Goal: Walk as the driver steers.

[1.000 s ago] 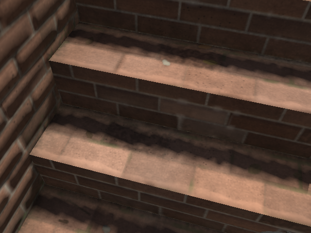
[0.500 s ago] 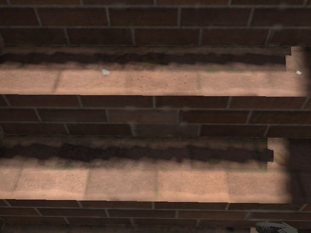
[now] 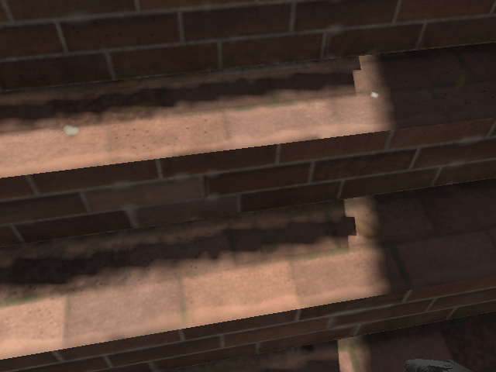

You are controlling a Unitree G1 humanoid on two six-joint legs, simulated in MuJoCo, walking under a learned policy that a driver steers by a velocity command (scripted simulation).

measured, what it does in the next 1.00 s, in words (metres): stands, turning left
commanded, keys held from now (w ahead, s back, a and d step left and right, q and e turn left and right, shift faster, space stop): w+q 0.70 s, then w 0.02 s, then w+e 0.12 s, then e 0.16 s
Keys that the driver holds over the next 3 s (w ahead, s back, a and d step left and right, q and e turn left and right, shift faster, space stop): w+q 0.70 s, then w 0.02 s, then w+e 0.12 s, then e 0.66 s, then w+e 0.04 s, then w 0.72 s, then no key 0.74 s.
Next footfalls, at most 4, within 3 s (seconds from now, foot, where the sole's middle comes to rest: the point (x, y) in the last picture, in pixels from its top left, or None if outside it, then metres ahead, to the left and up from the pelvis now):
1.68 left None -0.05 0.13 -0.77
2.00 right None -0.06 -0.05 -0.77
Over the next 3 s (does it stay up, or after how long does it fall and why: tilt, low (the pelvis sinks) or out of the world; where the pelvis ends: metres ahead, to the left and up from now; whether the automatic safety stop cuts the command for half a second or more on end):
stays up -0.10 0.05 0.01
